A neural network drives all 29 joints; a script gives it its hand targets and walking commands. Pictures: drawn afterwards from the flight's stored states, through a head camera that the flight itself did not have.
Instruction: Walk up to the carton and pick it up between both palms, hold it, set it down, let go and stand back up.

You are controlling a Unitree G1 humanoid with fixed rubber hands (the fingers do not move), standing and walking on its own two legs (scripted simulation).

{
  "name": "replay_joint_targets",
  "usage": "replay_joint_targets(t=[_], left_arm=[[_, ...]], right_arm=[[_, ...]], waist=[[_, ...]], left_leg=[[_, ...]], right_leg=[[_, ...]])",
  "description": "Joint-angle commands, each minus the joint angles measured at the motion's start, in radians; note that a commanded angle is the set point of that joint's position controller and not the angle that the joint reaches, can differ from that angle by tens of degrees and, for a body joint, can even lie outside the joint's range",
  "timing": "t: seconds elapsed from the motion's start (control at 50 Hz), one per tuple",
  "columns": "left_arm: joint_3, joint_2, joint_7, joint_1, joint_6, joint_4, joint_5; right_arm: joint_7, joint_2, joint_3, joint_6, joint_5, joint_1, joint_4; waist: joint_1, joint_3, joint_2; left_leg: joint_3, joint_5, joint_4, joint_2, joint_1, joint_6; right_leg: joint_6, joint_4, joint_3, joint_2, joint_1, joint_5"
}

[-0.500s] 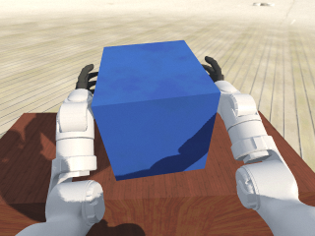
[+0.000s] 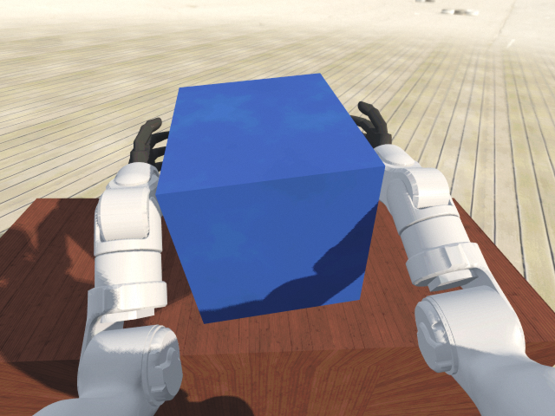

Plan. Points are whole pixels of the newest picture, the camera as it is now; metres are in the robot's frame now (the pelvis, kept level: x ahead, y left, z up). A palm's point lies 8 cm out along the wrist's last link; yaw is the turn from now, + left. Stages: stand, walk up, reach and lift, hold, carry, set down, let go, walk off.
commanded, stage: hold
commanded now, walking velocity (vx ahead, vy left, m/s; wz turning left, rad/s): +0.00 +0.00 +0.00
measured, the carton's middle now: (266, 189) +0.37 +0.01 +0.21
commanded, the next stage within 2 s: none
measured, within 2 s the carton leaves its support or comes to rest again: neither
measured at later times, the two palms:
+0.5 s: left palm (149, 168) +0.35 +0.16 +0.25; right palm (382, 153) +0.36 -0.15 +0.27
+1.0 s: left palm (150, 170) +0.36 +0.16 +0.25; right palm (380, 154) +0.36 -0.15 +0.27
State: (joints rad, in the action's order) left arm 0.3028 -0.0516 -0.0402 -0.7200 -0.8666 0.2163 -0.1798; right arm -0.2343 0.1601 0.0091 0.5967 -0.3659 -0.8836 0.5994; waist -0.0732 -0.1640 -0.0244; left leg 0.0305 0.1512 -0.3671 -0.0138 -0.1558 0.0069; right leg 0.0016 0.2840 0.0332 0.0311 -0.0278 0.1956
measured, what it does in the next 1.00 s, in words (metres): stands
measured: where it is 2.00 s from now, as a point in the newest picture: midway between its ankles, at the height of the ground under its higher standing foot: outside the picture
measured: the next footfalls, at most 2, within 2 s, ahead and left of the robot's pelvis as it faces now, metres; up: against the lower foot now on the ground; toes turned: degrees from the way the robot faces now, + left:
none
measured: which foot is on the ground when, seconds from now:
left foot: down 0.00-1.00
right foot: down 0.00-1.00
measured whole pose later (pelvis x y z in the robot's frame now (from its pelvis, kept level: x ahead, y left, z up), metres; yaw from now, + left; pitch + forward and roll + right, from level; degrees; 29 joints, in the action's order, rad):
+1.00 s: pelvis +0.00 +0.00 +0.00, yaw -1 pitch -3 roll -1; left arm 0.30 -0.05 -0.05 -0.73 -0.86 0.24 -0.18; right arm -0.23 0.17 0.00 0.60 -0.37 -0.90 0.62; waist -0.07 -0.18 -0.02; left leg 0.03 0.15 -0.37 -0.01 -0.17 0.00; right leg 0.00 0.28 0.05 0.03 -0.05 0.19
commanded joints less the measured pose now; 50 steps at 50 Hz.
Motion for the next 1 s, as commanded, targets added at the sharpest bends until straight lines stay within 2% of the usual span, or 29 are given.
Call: replay_joint_targets(t=[0.0,0.04,0.08,0.1,0.14,0.18,0.22,0.24,0.26,0.32,0.34,0.36,0.42,0.44,0.48,0.58,0.64,0.66,0.68,0.7,0.74,0.8,0.86,0.9,0.94,0.98], left_arm=[[-0.501,0.581,0.148,-0.9,0.092,-0.192,0.206],[-0.506,0.583,0.146,-0.899,0.092,-0.2,0.205],[-0.497,0.568,0.146,-0.87,0.088,-0.193,0.197],[-0.472,0.553,0.149,-0.856,0.082,-0.154,0.177],[-0.478,0.559,0.154,-0.847,0.079,-0.165,0.174],[-0.478,0.56,0.159,-0.837,0.077,-0.156,0.172],[-0.481,0.564,0.157,-0.872,0.088,-0.175,0.183],[-0.485,0.561,0.155,-0.904,0.093,-0.176,0.186],[-0.48,0.564,0.153,-0.886,0.092,-0.167,0.184],[-0.476,0.566,0.148,-0.902,0.092,-0.149,0.182],[-0.46,0.553,0.15,-0.904,0.089,-0.118,0.171],[-0.466,0.557,0.148,-0.908,0.095,-0.142,0.183],[-0.437,0.547,0.151,-0.912,0.095,-0.076,0.166],[-0.449,0.562,0.152,-0.93,0.101,-0.091,0.184],[-0.434,0.55,0.155,-0.914,0.107,-0.076,0.18],[-0.448,0.555,0.157,-0.932,0.114,-0.1,0.196],[-0.452,0.554,0.16,-0.917,0.11,-0.093,0.193],[-0.434,0.546,0.161,-0.894,0.107,-0.063,0.182],[-0.454,0.562,0.163,-0.904,0.109,-0.085,0.192],[-0.453,0.553,0.165,-0.893,0.108,-0.077,0.185],[-0.468,0.573,0.162,-0.899,0.107,-0.113,0.198],[-0.478,0.575,0.155,-0.917,0.103,-0.148,0.195],[-0.474,0.567,0.145,-0.933,0.101,-0.146,0.191],[-0.497,0.588,0.137,-0.931,0.103,-0.17,0.208],[-0.489,0.578,0.133,-0.951,0.1,-0.163,0.202],[-0.484,0.582,0.128,-0.928,0.1,-0.166,0.207]], right_arm=[[0.128,-0.645,0.297,-0.022,-0.159,-0.843,-0.324],[0.129,-0.641,0.297,-0.021,-0.158,-0.831,-0.324],[0.128,-0.635,0.301,-0.017,-0.155,-0.82,-0.322],[0.128,-0.616,0.283,-0.011,-0.138,-0.81,-0.289],[0.131,-0.613,0.293,-0.014,-0.137,-0.798,-0.277],[0.132,-0.611,0.291,-0.016,-0.142,-0.809,-0.288],[0.134,-0.642,0.312,-0.019,-0.15,-0.836,-0.308],[0.133,-0.64,0.299,-0.022,-0.147,-0.847,-0.301],[0.134,-0.646,0.309,-0.022,-0.149,-0.851,-0.303],[0.137,-0.647,0.305,-0.024,-0.152,-0.863,-0.289],[0.137,-0.646,0.292,-0.023,-0.141,-0.869,-0.27],[0.139,-0.653,0.296,-0.023,-0.146,-0.865,-0.271],[0.137,-0.656,0.281,-0.025,-0.134,-0.882,-0.237],[0.138,-0.67,0.293,-0.03,-0.138,-0.907,-0.258],[0.134,-0.686,0.306,-0.03,-0.145,-0.892,-0.252],[0.118,-0.687,0.307,-0.026,-0.159,-0.885,-0.27],[0.115,-0.659,0.286,-0.019,-0.149,-0.85,-0.252],[0.114,-0.656,0.284,-0.017,-0.145,-0.847,-0.249],[0.114,-0.656,0.288,-0.021,-0.149,-0.858,-0.262],[0.113,-0.652,0.281,-0.019,-0.142,-0.848,-0.263],[0.115,-0.649,0.29,-0.023,-0.154,-0.859,-0.286],[0.12,-0.64,0.287,-0.016,-0.163,-0.84,-0.261],[0.137,-0.648,0.29,-0.016,-0.164,-0.866,-0.252],[0.143,-0.648,0.291,-0.022,-0.169,-0.865,-0.277],[0.146,-0.647,0.281,-0.02,-0.157,-0.87,-0.267],[0.146,-0.653,0.299,-0.023,-0.165,-0.878,-0.293]], waist=[[-0.012,-0.34,0.099],[-0.022,-0.348,0.1],[-0.014,-0.345,0.079],[-0.015,-0.301,0.074],[-0.008,-0.285,0.066],[-0.01,-0.292,0.079],[-0.004,-0.331,0.06],[-0.012,-0.328,0.07],[0.002,-0.323,0.072],[0.006,-0.309,0.07],[0.007,-0.289,0.052],[0.005,-0.305,0.056],[0.016,-0.272,0.045],[0.02,-0.287,0.042],[0.017,-0.312,0.02],[0.004,-0.341,0.041],[-0.017,-0.319,0.048],[-0.012,-0.292,0.043],[-0.012,-0.309,0.053],[-0.021,-0.301,0.059],[-0.022,-0.328,0.078],[-0.023,-0.322,0.095],[0.002,-0.313,0.09],[0.002,-0.339,0.106],[-0.004,-0.343,0.096],[0.003,-0.361,0.071]], left_leg=[[0.011,-0.233,0.007,0.028,0.256,0.032],[0.011,-0.233,0.007,0.029,0.251,0.035],[0.008,-0.24,0.007,0.031,0.263,0.029],[0.006,-0.218,0.013,0.03,0.249,0.026],[0.007,-0.216,0.022,0.029,0.254,0.025],[0.005,-0.21,0.022,0.027,0.243,0.025],[0.002,-0.209,0.017,0.03,0.253,0.019],[0.005,-0.205,0.014,0.032,0.253,0.02],[0.002,-0.213,0.016,0.032,0.251,0.019],[0.004,-0.195,0.017,0.03,0.25,0.017],[0.004,-0.168,0.024,0.028,0.246,0.011],[0.003,-0.17,0.021,0.027,0.242,0.01],[-0.001,-0.115,0.033,0.032,0.213,-0.003],[-0.002,-0.117,0.034,0.033,0.201,-0.005],[-0.003,-0.133,0.03,0.037,0.213,-0.011],[0.003,-0.171,0.012,0.042,0.23,-0.003],[0.009,-0.174,0.012,0.038,0.249,0.009],[0.008,-0.157,0.019,0.04,0.24,0.007],[0.01,-0.161,0.017,0.036,0.237,0.009],[0.007,-0.159,0.018,0.037,0.227,0.008],[0.014,-0.198,0.013,0.035,0.244,0.019],[0.014,-0.226,0.005,0.031,0.249,0.032],[0.011,-0.192,0.023,0.024,0.226,0.025],[0.016,-0.223,0.017,0.022,0.24,0.03],[0.013,-0.207,0.012,0.024,0.25,0.029],[0.014,-0.213,0.01,0.024,0.262,0.025]], right_leg=[[-0.042,-0.038,-0.016,0.039,-0.084,-0.231],[-0.044,-0.031,-0.015,0.043,-0.06,-0.237],[-0.047,-0.039,-0.011,0.039,-0.064,-0.257],[-0.049,-0.042,-0.012,0.035,-0.074,-0.24],[-0.046,-0.047,-0.01,0.036,-0.081,-0.23],[-0.041,-0.047,-0.013,0.037,-0.07,-0.209],[-0.045,-0.04,-0.012,0.036,-0.064,-0.225],[-0.046,-0.042,-0.009,0.031,-0.084,-0.226],[-0.045,-0.042,-0.015,0.037,-0.07,-0.225],[-0.045,-0.042,-0.013,0.035,-0.089,-0.203],[-0.044,-0.049,-0.011,0.035,-0.103,-0.178],[-0.043,-0.046,-0.013,0.033,-0.095,-0.184],[-0.046,-0.057,-0.002,0.024,-0.11,-0.139],[-0.045,-0.056,-0.003,0.023,-0.11,-0.134],[-0.057,-0.052,-0.001,0.022,-0.091,-0.183],[-0.062,-0.04,0.005,0.018,-0.076,-0.255],[-0.055,-0.046,0.006,0.021,-0.091,-0.253],[-0.055,-0.051,0.004,0.019,-0.095,-0.24],[-0.053,-0.049,0.004,0.018,-0.087,-0.229],[-0.051,-0.053,0.005,0.019,-0.087,-0.229],[-0.046,-0.045,-0.002,0.027,-0.079,-0.252],[-0.044,-0.038,-0.006,0.035,-0.074,-0.249],[-0.039,-0.044,-0.013,0.041,-0.095,-0.174],[-0.033,-0.04,-0.011,0.042,-0.104,-0.196],[-0.036,-0.045,-0.006,0.042,-0.114,-0.179],[-0.041,-0.042,-0.012,0.045,-0.102,-0.193]])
